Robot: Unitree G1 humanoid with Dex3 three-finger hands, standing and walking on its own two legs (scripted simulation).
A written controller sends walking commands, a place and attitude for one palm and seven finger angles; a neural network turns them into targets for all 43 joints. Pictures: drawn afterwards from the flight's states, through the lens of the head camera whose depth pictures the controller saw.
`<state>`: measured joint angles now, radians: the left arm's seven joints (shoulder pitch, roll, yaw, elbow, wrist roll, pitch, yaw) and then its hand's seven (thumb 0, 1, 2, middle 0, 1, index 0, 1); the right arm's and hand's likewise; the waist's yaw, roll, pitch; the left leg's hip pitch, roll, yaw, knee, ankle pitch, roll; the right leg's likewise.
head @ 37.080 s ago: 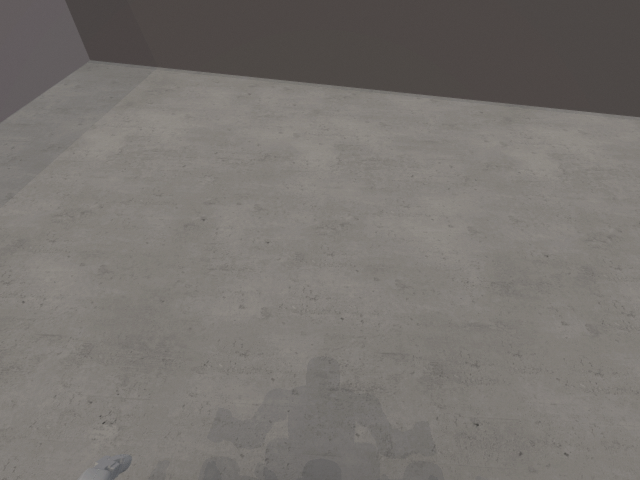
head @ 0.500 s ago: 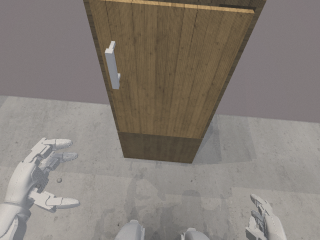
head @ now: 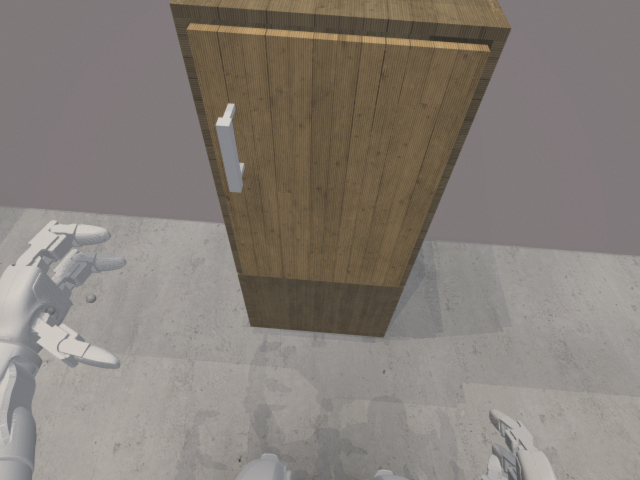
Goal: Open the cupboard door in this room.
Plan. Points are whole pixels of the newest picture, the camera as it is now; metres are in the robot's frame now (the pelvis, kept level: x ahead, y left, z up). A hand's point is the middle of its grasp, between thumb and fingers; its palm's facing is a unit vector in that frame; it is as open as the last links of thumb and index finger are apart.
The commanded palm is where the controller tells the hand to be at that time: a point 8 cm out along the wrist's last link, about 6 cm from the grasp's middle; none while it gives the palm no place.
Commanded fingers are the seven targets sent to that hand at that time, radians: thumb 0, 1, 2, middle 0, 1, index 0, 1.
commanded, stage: raise the hand with hooked fingers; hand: left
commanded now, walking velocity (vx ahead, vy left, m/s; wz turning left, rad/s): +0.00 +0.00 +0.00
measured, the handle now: (233, 149) +0.57 +0.18 +0.06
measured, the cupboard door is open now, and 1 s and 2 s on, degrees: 0 0 0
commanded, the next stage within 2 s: move the hooked fingers beside the handle in 0.46 s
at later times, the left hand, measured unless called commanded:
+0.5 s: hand (91, 303) +0.29 +0.28 +0.07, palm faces +0.01 -1.00 -0.03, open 14.0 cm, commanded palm +0.26 +0.32 +0.07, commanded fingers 0.00 -0.50 0.30 -0.30 -1.20 -0.30 -1.20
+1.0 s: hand (128, 252) +0.36 +0.27 +0.07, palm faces -0.02 -1.00 -0.01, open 14.0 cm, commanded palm +0.34 +0.31 +0.07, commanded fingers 0.00 -0.50 0.30 -0.30 -1.20 -0.30 -1.20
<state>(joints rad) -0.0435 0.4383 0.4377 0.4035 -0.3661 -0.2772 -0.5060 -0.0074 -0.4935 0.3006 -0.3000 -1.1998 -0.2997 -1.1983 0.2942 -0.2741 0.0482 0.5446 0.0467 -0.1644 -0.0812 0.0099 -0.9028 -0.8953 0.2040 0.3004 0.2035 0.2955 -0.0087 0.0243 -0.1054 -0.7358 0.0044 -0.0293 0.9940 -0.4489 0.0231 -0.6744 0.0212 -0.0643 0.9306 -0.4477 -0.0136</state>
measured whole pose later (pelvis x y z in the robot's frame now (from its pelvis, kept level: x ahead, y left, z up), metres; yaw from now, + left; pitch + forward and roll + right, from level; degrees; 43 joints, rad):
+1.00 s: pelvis +0.00 +0.01 +0.00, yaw -1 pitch +14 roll -3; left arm -0.32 0.47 0.42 0.66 -0.29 -0.27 -0.50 -0.01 -0.50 0.30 -0.30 -1.20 -0.30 -1.20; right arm 0.31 -0.28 0.04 0.56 0.04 -0.12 -0.08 0.01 -0.90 -0.90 0.20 0.30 0.20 0.30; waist -0.04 0.01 -0.10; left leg -0.79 0.00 -0.01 1.00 -0.45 0.03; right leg -0.74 0.02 -0.05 0.94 -0.44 -0.01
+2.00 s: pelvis +0.00 +0.01 -0.02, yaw -3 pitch +21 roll -4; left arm -0.87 0.63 0.47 1.17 -0.12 -0.37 -0.39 -0.01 -0.50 0.30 -0.30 -1.20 -0.30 -1.20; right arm 0.38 -0.29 0.04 0.62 0.00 0.03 -0.04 0.00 -0.91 -0.90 0.20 0.30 0.20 0.30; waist -0.16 0.01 -0.10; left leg -0.99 0.03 -0.01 1.08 -0.47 0.04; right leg -0.93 0.04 -0.04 1.00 -0.44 0.00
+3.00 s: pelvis +0.01 +0.01 -0.02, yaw -3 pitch +23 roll -5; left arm -0.93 0.64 0.47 1.19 -0.08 -0.38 -0.34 -0.01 -0.50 0.30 -0.30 -1.20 -0.30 -1.20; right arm 0.39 -0.27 0.06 0.60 -0.01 0.10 -0.01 0.00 -0.91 -0.89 0.20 0.30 0.20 0.30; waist -0.19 0.03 -0.10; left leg -1.02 0.03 -0.01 1.10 -0.48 0.04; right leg -0.96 0.05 -0.04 1.00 -0.45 0.01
